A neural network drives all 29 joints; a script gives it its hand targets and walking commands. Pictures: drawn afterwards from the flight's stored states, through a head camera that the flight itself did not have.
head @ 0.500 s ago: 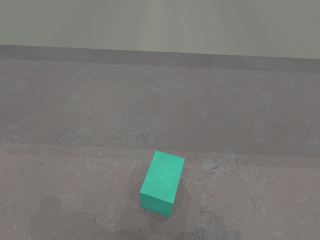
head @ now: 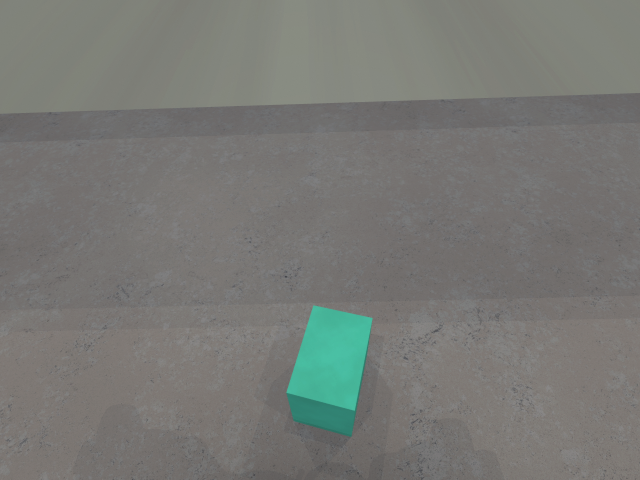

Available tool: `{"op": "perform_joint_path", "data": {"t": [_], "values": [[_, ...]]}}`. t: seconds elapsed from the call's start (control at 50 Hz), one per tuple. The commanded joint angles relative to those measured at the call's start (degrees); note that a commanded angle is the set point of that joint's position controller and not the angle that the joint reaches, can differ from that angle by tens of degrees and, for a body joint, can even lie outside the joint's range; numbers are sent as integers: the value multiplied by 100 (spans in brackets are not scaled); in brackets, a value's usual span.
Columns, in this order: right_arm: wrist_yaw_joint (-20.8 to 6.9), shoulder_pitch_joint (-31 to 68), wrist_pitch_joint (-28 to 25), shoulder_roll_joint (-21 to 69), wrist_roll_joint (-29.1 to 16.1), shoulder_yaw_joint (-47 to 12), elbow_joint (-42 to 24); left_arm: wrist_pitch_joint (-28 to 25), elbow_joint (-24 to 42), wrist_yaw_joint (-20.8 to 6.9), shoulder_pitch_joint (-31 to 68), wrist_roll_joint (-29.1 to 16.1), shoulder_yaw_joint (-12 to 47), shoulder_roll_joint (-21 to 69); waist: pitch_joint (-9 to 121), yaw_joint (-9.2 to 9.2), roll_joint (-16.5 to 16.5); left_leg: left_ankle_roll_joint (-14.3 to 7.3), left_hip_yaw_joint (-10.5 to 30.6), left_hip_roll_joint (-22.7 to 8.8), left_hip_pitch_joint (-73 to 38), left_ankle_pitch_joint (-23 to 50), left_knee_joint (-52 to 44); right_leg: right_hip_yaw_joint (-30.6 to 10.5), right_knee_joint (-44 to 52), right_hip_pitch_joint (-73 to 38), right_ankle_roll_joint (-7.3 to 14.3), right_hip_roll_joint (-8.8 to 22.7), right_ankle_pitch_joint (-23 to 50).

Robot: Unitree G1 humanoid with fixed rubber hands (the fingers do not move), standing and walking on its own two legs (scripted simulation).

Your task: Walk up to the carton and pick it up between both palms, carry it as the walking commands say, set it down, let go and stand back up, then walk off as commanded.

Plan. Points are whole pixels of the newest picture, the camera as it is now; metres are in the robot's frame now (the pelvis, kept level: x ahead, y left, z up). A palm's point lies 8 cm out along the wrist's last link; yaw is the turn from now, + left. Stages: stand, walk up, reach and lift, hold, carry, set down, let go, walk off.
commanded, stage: walk up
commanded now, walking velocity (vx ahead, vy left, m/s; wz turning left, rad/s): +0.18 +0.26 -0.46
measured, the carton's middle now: (332, 370) +0.52 +0.00 -0.66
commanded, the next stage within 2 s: none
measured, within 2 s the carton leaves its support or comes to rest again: neither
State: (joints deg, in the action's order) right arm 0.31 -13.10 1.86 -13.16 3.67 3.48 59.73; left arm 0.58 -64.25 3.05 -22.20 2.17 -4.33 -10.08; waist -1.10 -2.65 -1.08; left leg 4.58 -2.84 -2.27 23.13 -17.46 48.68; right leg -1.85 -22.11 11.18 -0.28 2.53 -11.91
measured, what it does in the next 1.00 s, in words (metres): walks ahead: left foot, then right foot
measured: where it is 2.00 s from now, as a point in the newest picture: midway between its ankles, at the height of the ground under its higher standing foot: outside the picture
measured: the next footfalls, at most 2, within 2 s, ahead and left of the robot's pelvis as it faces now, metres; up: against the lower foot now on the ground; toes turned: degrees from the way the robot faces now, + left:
left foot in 0.18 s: +0.10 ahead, +0.20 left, +0.00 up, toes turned +3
right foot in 0.54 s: +0.13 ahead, -0.02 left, +0.00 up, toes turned -2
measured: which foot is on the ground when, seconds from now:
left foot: up 0.00-0.16, down 0.18-0.58, up 0.60-0.86, down 0.88-1.00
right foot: down 0.00-0.18, up 0.20-0.52, down 0.54-1.00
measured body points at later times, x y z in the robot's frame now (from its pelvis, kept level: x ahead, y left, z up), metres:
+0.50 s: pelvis +0.08 +0.08 -0.01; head +0.12 +0.08 +0.44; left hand +0.24 +0.30 -0.15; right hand +0.04 -0.16 -0.16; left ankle +0.06 +0.19 -0.75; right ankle +0.08 -0.01 -0.73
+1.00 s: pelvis +0.10 +0.09 +0.00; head +0.11 +0.10 +0.45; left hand +0.18 +0.31 -0.16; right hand +0.08 -0.14 -0.16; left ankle +0.10 +0.20 -0.75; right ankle +0.09 -0.01 -0.75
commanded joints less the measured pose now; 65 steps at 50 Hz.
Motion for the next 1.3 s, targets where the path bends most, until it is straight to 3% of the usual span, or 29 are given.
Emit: {"op": "perform_joint_path", "data": {"t": [0.0,0.06,0.12,0.14,0.16,0.18,0.2,0.24,0.26,0.3,0.32,0.42,0.46,0.52,0.54,0.56,0.58,0.6,0.66,0.76,0.82,0.86,0.88,0.9,0.92,1.1,1.16,1.22,1.28], "values": [[-91,252,-42,-87,-57,-49,-527,-66,278,-23,-115,50,-201,-1013,-423,42,1246,51,116,-158,536,-38,-235,-1573,1242,274,838,1412,-1318],[-149,338,-140,-17,-230,-162,-681,-98,536,-162,11,28,-139,-1157,-333,104,1854,32,-340,81,-562,-180,-1425,-1158,1286,747,661,1055,-1711],[-50,-423,-236,-235,-292,-118,-478,-97,688,-200,-21,-4,-39,-1107,-103,377,1114,-74,-695,214,-2019,582,-2680,-784,521,1095,482,630,-1282],[-4,-852,-286,-404,-237,-80,-380,-101,761,-198,-108,3,7,-916,141,482,627,-156,-327,-116,-2603,568,-2942,-712,-218,1354,378,404,-1218],[64,-1245,-332,-789,-115,-8,-398,-126,987,-187,44,-1,92,-515,222,610,-529,-335,1189,-1375,-2839,-145,-3696,-246,-1704,1970,121,-49,-1332],[97,-1144,-298,-1372,-136,126,-473,-94,1241,-121,72,15,142,-311,252,579,-1463,-812,2114,-2427,-2476,-490,-4049,149,-2802,2512,4,-148,-1990],[72,-913,-280,-1254,-163,91,-530,-29,1247,-109,210,11,84,-567,123,447,-1040,-1014,1965,-2353,-1915,-420,-3940,16,-3504,2383,32,225,-1846],[40,-466,-322,-661,-149,-66,-625,-20,1144,-232,155,10,35,-584,-248,203,-708,-939,1152,-1628,-1529,-638,-4031,99,-3940,2291,45,299,-1125],[75,-334,-334,-516,-187,-108,-638,-20,1139,-269,144,-9,6,-577,-405,120,-689,-903,644,-1378,-1449,403,-3899,215,-3939,2130,1,309,-818],[169,-273,-314,-447,-205,-144,-629,0,1219,-224,63,-83,0,-512,-424,-29,-745,-947,-271,-1173,-1342,4558,-3025,408,-3430,1551,-120,167,-1088],[197,-428,-322,-442,-214,-126,-536,12,1267,-194,112,-117,27,-433,-165,28,-773,-1024,-360,-1186,-1573,5145,-2838,478,-3105,1375,-146,57,-1178],[269,-701,-344,-682,-151,-37,-426,121,1489,-205,825,-189,15,-447,115,334,-799,-1246,226,-1842,-2175,5342,-2535,337,-2081,1333,-45,-18,-1112],[271,-571,-294,-681,-151,-5,-461,114,1516,-225,913,-199,23,-432,154,291,-938,-1153,213,-1791,-2069,4956,-2462,382,-1604,1044,9,-52,-846],[228,-556,-236,-642,-208,1,-529,26,1447,-209,754,-148,-38,-649,277,190,-520,-707,-48,-1556,-1460,3950,-1946,507,-237,-66,140,96,582],[203,-693,-261,-430,-253,-43,-581,-41,1420,-208,562,-71,-105,-941,580,156,151,-406,-364,-1157,-982,2986,-1337,40,-105,-798,293,649,2150],[183,-771,-176,-191,-341,-65,-620,-38,1377,-180,484,-88,-133,-1308,801,85,1431,-55,-726,-364,-433,98,-576,-1164,-115,-1084,1033,1658,4190],[203,-516,-58,-290,-336,-34,-607,-26,1257,-159,292,-89,-100,-1143,722,39,1269,-105,-384,-294,-135,-1895,15,-1309,-41,-1089,1370,1807,4742],[206,-370,4,-294,-316,-33,-632,-29,1227,-125,395,-84,-73,-1058,581,132,827,-122,-138,-267,-38,-1968,292,-1194,-41,-909,1401,1728,4636],[264,-421,88,-349,-281,8,-521,95,1324,-108,904,-89,-138,-999,199,302,879,-172,-195,-192,-22,-1408,457,-544,28,-220,1261,1059,3439],[190,-452,62,35,-333,-144,-316,-48,1210,-67,964,-54,103,-675,414,370,502,-361,-3,-74,-781,-817,-653,-692,515,-168,1091,1116,2360],[159,-465,23,-10,-376,-185,-142,-60,957,-91,1014,-108,126,-787,227,472,683,-445,-26,-20,-1385,-22,-1841,-674,650,-33,824,933,1371],[175,-554,-83,-51,-344,-190,-8,-33,794,-125,980,-139,157,-706,153,536,457,-462,115,-320,-1902,1034,-2931,-552,651,122,463,681,640],[173,-528,-152,-182,-309,-181,0,-48,738,-135,887,-142,203,-485,100,454,25,-526,551,-766,-2065,1222,-3199,-370,392,302,322,454,324],[150,-249,-181,-332,-310,-149,-12,-46,711,-145,817,-165,173,-418,-159,323,-501,-620,933,-1015,-1522,1201,-3298,-13,398,159,110,57,238],[150,-161,-211,-341,-305,-127,19,-48,589,-143,771,-142,184,-414,-294,304,-616,-679,1000,-1052,-1217,911,-3523,121,334,-120,53,29,242],[192,-443,-326,31,-319,-168,436,-145,148,-124,522,-89,279,-272,-355,312,-115,-631,673,-698,-1304,816,-3535,-50,577,-399,146,203,490],[261,-635,-284,-259,-257,-19,440,-106,258,-147,535,-106,139,-426,-418,356,32,-621,559,-901,-1376,525,-3277,-52,84,137,173,67,253],[310,-646,-209,-122,-272,-23,407,-103,351,-146,415,-88,160,-128,-400,287,-298,-707,489,-962,-1208,528,-3227,4,-148,256,174,12,160],[300,-670,-152,61,-292,-93,374,-147,413,-126,332,-82,154,-229,-303,289,198,-565,128,-629,-1310,630,-2861,-414,142,307,308,276,591]]}}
